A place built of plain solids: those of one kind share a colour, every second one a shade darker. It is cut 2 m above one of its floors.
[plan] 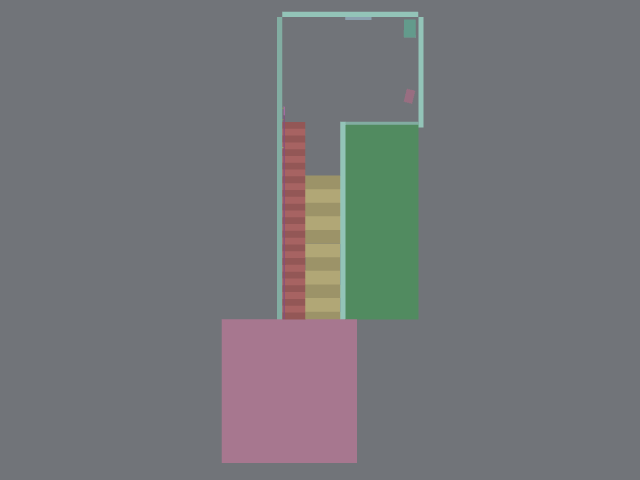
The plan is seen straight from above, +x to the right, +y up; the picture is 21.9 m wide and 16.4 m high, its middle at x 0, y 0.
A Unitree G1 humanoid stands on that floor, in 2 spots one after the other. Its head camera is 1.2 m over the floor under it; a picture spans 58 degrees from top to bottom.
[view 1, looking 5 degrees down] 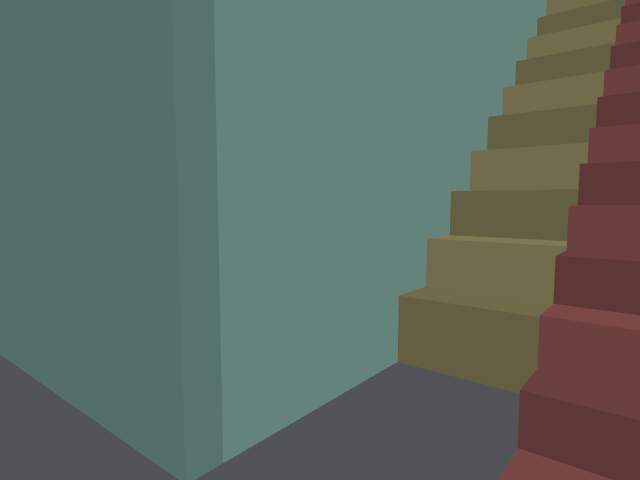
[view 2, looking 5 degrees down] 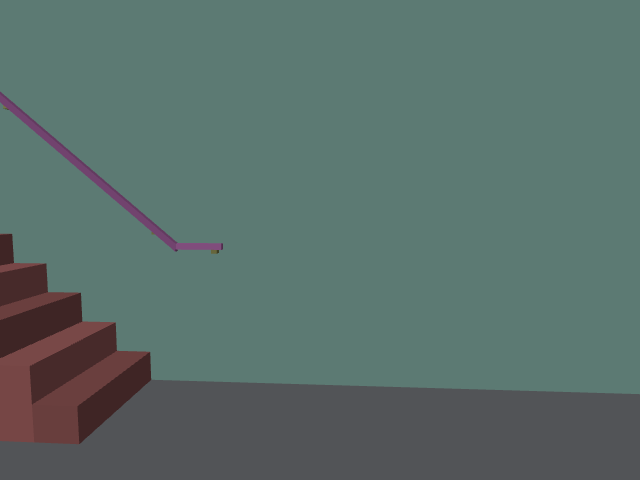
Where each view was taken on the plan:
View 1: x -0.85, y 5.03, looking -51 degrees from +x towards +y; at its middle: wall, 2.46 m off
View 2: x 1.47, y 5.37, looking -176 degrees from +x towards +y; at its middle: wall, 2.77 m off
